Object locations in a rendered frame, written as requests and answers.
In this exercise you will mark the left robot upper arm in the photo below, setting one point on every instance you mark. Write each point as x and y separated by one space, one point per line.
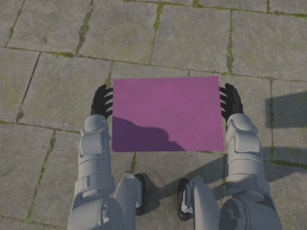
104 213

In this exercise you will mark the carton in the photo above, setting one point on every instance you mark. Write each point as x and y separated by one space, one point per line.
167 114

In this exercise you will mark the right robot upper arm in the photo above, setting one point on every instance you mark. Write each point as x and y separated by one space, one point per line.
241 214

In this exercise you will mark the robot left hand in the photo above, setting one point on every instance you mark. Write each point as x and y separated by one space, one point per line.
99 105

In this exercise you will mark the robot right hand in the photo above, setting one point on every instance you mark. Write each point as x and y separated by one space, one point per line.
232 101

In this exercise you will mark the right robot foot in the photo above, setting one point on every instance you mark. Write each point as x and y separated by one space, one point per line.
183 216

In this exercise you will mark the robot right forearm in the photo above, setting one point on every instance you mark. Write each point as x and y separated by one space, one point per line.
246 176

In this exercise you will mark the robot right shin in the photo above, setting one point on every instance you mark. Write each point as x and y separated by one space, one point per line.
183 207

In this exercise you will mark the robot left forearm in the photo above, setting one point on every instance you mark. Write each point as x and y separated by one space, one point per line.
94 161

